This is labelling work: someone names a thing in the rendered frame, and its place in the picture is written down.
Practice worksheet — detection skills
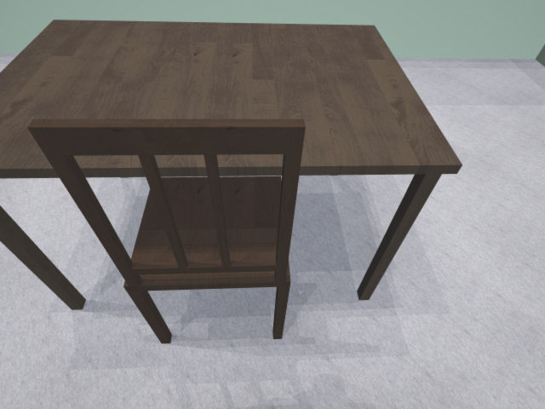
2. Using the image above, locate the chair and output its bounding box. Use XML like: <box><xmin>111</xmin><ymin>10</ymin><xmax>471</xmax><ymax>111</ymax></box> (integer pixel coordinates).
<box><xmin>27</xmin><ymin>119</ymin><xmax>306</xmax><ymax>343</ymax></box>

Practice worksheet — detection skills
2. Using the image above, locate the table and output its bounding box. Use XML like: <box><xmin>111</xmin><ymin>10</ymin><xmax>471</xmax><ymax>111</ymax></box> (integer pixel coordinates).
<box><xmin>0</xmin><ymin>20</ymin><xmax>462</xmax><ymax>310</ymax></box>

